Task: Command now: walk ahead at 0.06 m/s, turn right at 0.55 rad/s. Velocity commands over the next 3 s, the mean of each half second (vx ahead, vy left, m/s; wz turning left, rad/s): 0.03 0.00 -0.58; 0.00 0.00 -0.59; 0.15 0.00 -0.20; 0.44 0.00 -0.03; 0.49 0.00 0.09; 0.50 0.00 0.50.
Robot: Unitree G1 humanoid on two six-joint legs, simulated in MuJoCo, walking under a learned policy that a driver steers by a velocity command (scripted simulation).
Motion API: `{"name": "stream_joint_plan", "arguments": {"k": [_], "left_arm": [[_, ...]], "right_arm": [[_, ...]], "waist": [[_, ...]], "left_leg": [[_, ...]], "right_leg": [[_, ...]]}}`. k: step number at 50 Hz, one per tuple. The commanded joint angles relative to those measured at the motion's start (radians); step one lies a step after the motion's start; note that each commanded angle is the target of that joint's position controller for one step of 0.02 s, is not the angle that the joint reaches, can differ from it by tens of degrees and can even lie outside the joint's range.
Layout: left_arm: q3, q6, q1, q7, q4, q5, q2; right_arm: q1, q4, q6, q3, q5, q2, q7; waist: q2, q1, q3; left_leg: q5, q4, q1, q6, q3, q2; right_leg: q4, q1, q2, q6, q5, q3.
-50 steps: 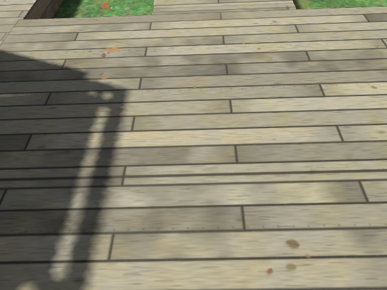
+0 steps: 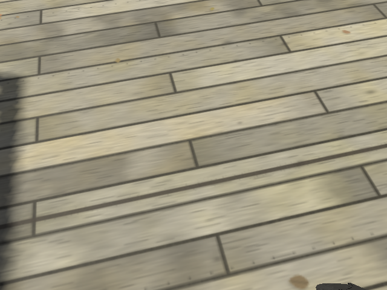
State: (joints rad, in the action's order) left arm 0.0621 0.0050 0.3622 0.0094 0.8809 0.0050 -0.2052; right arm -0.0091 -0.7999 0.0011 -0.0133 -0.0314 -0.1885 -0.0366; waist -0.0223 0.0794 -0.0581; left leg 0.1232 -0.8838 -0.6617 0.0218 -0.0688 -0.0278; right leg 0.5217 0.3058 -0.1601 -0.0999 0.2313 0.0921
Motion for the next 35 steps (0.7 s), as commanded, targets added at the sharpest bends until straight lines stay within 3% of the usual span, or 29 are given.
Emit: {"name": "stream_joint_plan", "arguments": {"k": [1, 3, 5, 6, 7, 8, 9, 10, 12, 14, 16, 17, 19, 22, 23, 25, 27, 28, 29, 30, 32, 33, 35], "left_arm": [[0.043, -0.004, 0.020, -0.002, -0.091, -0.016, -0.167], [0.053, -0.014, 0.013, -0.006, -0.106, -0.024, -0.191], [0.042, -0.011, 0.007, -0.002, -0.109, -0.024, -0.160], [0.039, -0.004, 0.009, -0.003, -0.121, -0.022, -0.138], [0.019, -0.003, 0.097, -0.002, -0.160, 0.010, -0.039], [0.048, -0.020, 0.029, -0.003, -0.172, -0.025, -0.170], [0.057, -0.031, -0.018, -0.003, -0.183, -0.045, -0.171], [0.049, -0.042, -0.028, -0.010, -0.172, -0.045, -0.142], [0.042, -0.070, -0.007, -0.028, -0.156, -0.039, -0.122], [0.039, -0.081, 0.006, -0.039, -0.156, -0.027, -0.122], [0.036, -0.070, -0.046, -0.058, -0.179, -0.010, -0.119], [0.031, -0.070, -0.070, -0.063, -0.188, -0.012, -0.115], [0.016, -0.069, -0.109, -0.070, -0.205, -0.031, -0.102], [-0.005, -0.071, -0.179, -0.066, -0.241, -0.027, -0.091], [-0.006, -0.067, -0.199, -0.067, -0.248, -0.010, -0.102], [-0.008, -0.058, -0.195, -0.062, -0.252, -0.010, -0.113], [-0.004, -0.048, -0.152, -0.045, -0.239, -0.007, -0.121], [0.002, -0.035, -0.135, -0.033, -0.234, -0.014, -0.159], [0.033, -0.030, -0.136, -0.028, -0.260, -0.013, -0.298], [0.059, -0.035, -0.055, -0.037, -0.252, -0.021, -0.331], [0.038, -0.038, -0.145, -0.035, -0.249, -0.019, -0.250], [0.032, -0.034, -0.188, -0.030, -0.263, -0.026, -0.221], [0.027, -0.019, -0.180, -0.031, -0.260, -0.007, -0.188]], "right_arm": [[0.001, 0.095, -0.002, -0.017, 0.008, -0.082, -0.007], [0.021, 0.103, 0.010, -0.021, 0.017, -0.092, -0.001], [0.127, 0.090, 0.022, -0.024, 0.017, -0.078, -0.001], [0.185, 0.083, 0.031, -0.034, 0.008, -0.121, -0.005], [0.200, 0.109, 0.026, -0.052, -0.002, -0.221, -0.012], [0.263, 0.102, 0.007, -0.049, 0.026, -0.176, -0.011], [0.246, 0.108, 0.005, -0.039, 0.024, -0.148, -0.015], [0.184, 0.123, 0.001, -0.037, 0.015, -0.126, -0.017], [0.122, 0.142, -0.006, -0.044, 0.002, -0.137, -0.016], [0.139, 0.140, -0.012, -0.052, 0.000, -0.142, -0.009], [0.187, 0.133, -0.021, -0.068, 0.006, -0.161, 0.008], [0.196, 0.130, -0.026, -0.072, 0.008, -0.166, 0.014], [0.185, 0.145, -0.030, -0.077, 0.005, -0.175, 0.021], [0.194, 0.143, -0.027, -0.076, 0.003, -0.192, 0.019], [0.206, 0.136, -0.028, -0.081, 0.007, -0.205, 0.018], [0.228, 0.135, -0.034, -0.083, 0.005, -0.222, 0.019], [0.258, 0.113, -0.042, -0.093, 0.019, -0.247, 0.031], [0.283, 0.115, -0.041, -0.089, 0.013, -0.215, 0.040], [0.280, 0.182, -0.041, -0.070, 0.016, -0.146, 0.048], [0.149, 0.214, -0.054, -0.078, 0.007, -0.205, 0.042], [0.162, 0.194, -0.056, -0.078, 0.022, -0.201, 0.048], [0.191, 0.172, -0.052, -0.077, 0.014, -0.197, 0.052], [0.238, 0.144, -0.049, -0.080, 0.001, -0.198, 0.057]], "waist": [[0.093, -0.044, 0.103], [0.115, -0.054, 0.083], [0.099, -0.104, 0.068], [0.017, -0.111, 0.091], [-0.272, -0.059, 0.207], [-0.207, -0.123, 0.269], [-0.109, -0.098, 0.196], [-0.071, -0.073, 0.133], [-0.125, -0.039, 0.088], [-0.147, -0.039, 0.087], [-0.126, -0.060, 0.101], [-0.125, -0.067, 0.107], [-0.136, -0.085, 0.123], [-0.145, -0.105, 0.123], [-0.142, -0.113, 0.137], [-0.118, -0.110, 0.131], [-0.077, -0.077, 0.108], [0.059, -0.086, 0.089], [0.312, -0.112, 0.038], [0.215, -0.014, 0.036], [0.168, -0.079, -0.018], [0.178, -0.100, 0.007], [0.159, -0.108, 0.060]], "left_leg": [[0.078, 0.067, 0.130, 0.005, 0.005, 0.037], [0.161, 0.150, 0.204, -0.014, 0.002, 0.056], [0.085, 0.408, 0.405, -0.034, -0.008, 0.041], [-0.031, 0.476, 0.559, -0.060, -0.074, -0.078], [-0.477, 0.452, 0.761, -0.180, -0.349, -0.403], [-0.554, 0.453, 0.748, -0.291, -0.434, -0.422], [-0.470, 0.471, 0.680, -0.286, -0.366, -0.379], [-0.360, 0.500, 0.600, -0.254, -0.274, -0.314], [-0.305, 0.540, 0.470, -0.217, -0.127, -0.222], [-0.255, 0.548, 0.437, -0.208, -0.042, -0.188], [-0.207, 0.561, 0.460, -0.218, -0.028, -0.193], [-0.143, 0.573, 0.474, -0.225, -0.029, -0.209], [-0.034, 0.579, 0.460, -0.219, -0.001, -0.213], [0.112, 0.599, 0.440, -0.219, 0.010, -0.229], [0.156, 0.584, 0.454, -0.201, 0.012, -0.239], [0.125, 0.540, 0.452, -0.180, 0.018, -0.259], [0.023, 0.433, 0.377, -0.099, 0.078, -0.260], [0.139, 0.275, 0.278, -0.021, 0.162, -0.195], [0.460, 0.044, 0.012, 0.052, 0.254, -0.024], [0.477, -0.070, -0.030, 0.044, 0.106, -0.003], [0.327, -0.148, -0.029, 0.041, 0.047, -0.020], [0.264, -0.161, -0.015, 0.044, 0.047, -0.013], [0.205, -0.203, 0.059, 0.043, 0.044, -0.004]], "right_leg": [[-0.087, -0.023, 0.300, -0.108, -0.499, 0.321], [-0.069, -0.018, 0.294, -0.118, -0.480, 0.365], [-0.015, 0.049, 0.245, -0.063, -0.365, 0.395], [0.106, 0.141, 0.184, -0.017, -0.156, 0.328], [0.372, 0.302, 0.032, 0.049, 0.366, 0.095], [0.575, 0.371, 0.018, 0.064, 0.490, -0.009], [0.654, 0.390, 0.056, 0.078, 0.427, -0.006], [0.674, 0.382, 0.076, 0.100, 0.343, -0.016], [0.726, 0.322, 0.083, 0.128, 0.222, -0.043], [0.728, 0.291, 0.091, 0.145, 0.178, -0.071], [0.670, 0.273, 0.109, 0.143, 0.174, -0.073], [0.637, 0.272, 0.120, 0.140, 0.170, -0.075], [0.536, 0.217, 0.126, 0.137, 0.167, -0.093], [0.362, 0.118, 0.136, 0.099, 0.176, -0.121], [0.315, 0.091, 0.143, 0.087, 0.178, -0.122], [0.200, 0.020, 0.130, 0.064, 0.194, -0.161], [-0.048, -0.140, 0.119, 0.042, 0.049, -0.153], [-0.197, -0.210, 0.229, 0.026, 0.046, 0.038], [-0.235, -0.264, 0.506, -0.069, -0.213, 0.436], [-0.228, -0.199, 0.542, -0.154, -0.245, 0.469], [-0.235, -0.151, 0.416, -0.117, -0.123, 0.324], [-0.231, -0.161, 0.367, -0.092, -0.113, 0.278], [-0.205, -0.141, 0.328, -0.081, -0.276, 0.218]]}}
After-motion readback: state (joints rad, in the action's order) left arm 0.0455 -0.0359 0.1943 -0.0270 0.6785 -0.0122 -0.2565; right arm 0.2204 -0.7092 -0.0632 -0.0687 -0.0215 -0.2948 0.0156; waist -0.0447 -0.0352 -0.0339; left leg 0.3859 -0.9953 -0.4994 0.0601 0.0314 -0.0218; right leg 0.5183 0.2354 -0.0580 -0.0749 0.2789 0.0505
